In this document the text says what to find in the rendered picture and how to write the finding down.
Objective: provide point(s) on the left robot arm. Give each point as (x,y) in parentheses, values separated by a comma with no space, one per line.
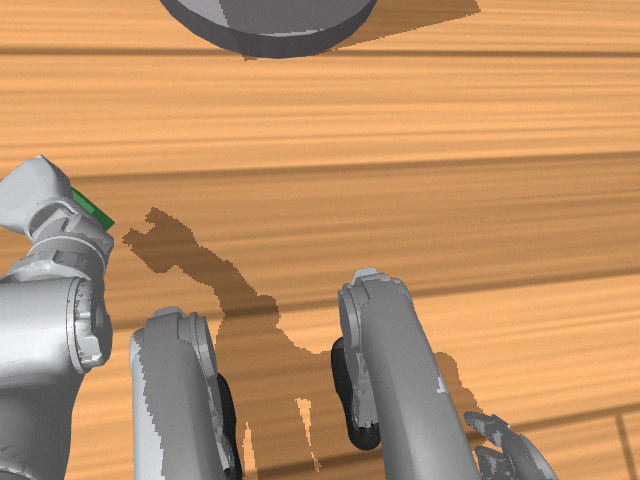
(54,328)

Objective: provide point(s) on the left robot foot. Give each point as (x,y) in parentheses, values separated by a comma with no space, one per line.
(234,472)

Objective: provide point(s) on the small box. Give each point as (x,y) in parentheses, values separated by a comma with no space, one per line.
(104,220)

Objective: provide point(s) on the right robot foot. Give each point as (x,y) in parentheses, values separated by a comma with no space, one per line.
(361,437)

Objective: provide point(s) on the right robot hand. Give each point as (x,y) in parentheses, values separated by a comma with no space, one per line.
(520,459)

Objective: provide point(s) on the left robot hand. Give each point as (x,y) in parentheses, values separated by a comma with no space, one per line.
(30,183)

